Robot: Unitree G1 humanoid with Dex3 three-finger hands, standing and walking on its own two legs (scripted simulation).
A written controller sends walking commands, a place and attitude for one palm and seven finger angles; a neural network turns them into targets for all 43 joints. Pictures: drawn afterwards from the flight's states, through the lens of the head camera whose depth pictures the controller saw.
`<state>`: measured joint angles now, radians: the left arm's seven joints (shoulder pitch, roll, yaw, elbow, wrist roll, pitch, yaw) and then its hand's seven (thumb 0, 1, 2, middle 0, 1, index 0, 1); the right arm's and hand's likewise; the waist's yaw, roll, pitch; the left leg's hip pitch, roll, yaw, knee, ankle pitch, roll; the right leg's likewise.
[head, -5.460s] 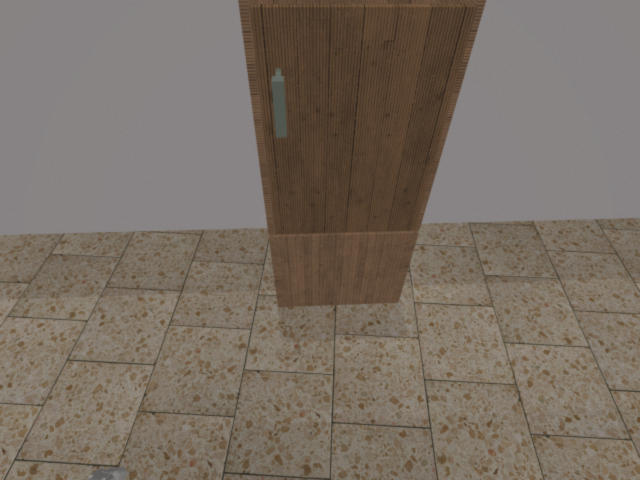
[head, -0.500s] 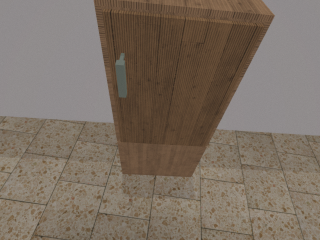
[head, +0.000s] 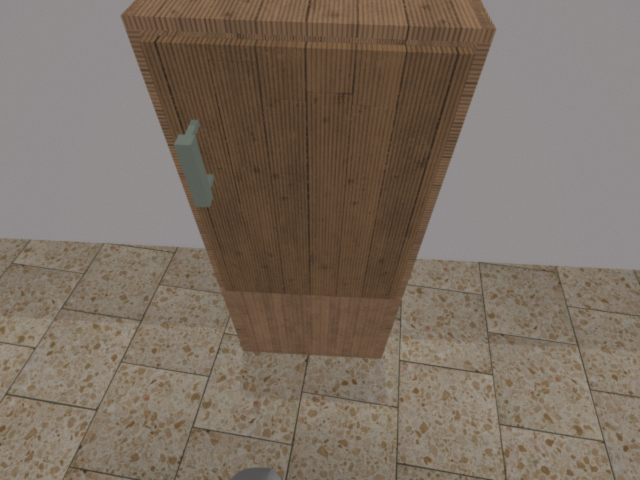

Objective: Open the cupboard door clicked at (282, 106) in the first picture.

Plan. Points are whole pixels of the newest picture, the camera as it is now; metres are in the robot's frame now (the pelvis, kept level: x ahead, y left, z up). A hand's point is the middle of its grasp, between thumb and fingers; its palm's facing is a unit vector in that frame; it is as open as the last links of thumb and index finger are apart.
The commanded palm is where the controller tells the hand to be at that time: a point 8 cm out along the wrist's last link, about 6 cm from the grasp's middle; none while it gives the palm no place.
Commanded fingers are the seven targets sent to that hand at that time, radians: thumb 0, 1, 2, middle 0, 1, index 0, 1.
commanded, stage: come to a stop and stand still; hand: left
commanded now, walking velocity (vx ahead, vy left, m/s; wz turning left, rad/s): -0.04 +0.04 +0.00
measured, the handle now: (198, 164) +0.52 +0.23 +0.08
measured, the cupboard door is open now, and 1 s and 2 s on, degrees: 0 0 0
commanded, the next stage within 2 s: look again from close up in 0.58 s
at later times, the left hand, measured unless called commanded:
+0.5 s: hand out of the picture +0.03 +0.24 -0.16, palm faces +0.00 -0.96 -0.27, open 7.4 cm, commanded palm none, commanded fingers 0.00 0.90 0.90 -0.20 -0.30 -0.20 -0.30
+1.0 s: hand out of the picture +0.06 +0.21 -0.16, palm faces -0.02 -0.97 -0.23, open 7.3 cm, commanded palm none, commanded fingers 0.00 0.90 0.90 -0.20 -0.30 -0.20 -0.30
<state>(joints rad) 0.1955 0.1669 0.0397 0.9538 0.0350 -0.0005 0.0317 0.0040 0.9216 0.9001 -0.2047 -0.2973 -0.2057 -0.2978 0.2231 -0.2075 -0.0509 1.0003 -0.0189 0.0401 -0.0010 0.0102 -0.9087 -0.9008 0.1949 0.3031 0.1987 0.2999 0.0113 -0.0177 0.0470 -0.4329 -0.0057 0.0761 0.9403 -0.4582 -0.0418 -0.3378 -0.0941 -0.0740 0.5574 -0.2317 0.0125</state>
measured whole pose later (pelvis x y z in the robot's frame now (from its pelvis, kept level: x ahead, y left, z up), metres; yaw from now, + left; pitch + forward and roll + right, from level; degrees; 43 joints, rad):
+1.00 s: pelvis +0.03 +0.03 +0.01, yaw -1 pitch +0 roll +1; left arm 0.22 0.16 -0.01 1.09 0.01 0.00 0.04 0.00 0.93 0.90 -0.20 -0.30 -0.20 -0.30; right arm 0.30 -0.16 0.02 1.12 -0.02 -0.03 -0.03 0.01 -0.91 -0.90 0.20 0.30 0.20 0.30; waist -0.01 0.02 0.03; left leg -0.13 -0.05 0.13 0.38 -0.25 0.07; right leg -0.18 -0.01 -0.03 0.46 -0.28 -0.02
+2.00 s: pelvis -0.01 +0.01 +0.01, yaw +0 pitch -1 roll +1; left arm 0.24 0.18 0.01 1.07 0.01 0.00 0.02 0.01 0.91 0.90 -0.20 -0.30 -0.20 -0.30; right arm 0.33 -0.14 0.01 1.11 -0.02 -0.02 -0.02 0.01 -0.91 -0.90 0.20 0.30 0.20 0.30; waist 0.01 -0.02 0.01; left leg -0.17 0.02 0.03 0.42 -0.24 -0.01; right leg -0.22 0.02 -0.06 0.45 -0.22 -0.05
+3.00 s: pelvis +0.01 +0.04 +0.01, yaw +0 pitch -1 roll +1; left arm 0.24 0.17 -0.01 1.09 0.01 -0.02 0.03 0.01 0.91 0.90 -0.20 -0.30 -0.20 -0.30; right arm 0.28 -0.17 0.02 1.11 -0.01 -0.03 -0.03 0.01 -0.91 -0.90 0.20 0.30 0.20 0.30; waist 0.00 0.01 0.03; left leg -0.13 -0.02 0.05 0.43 -0.29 0.02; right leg -0.20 -0.01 -0.04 0.48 -0.27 -0.02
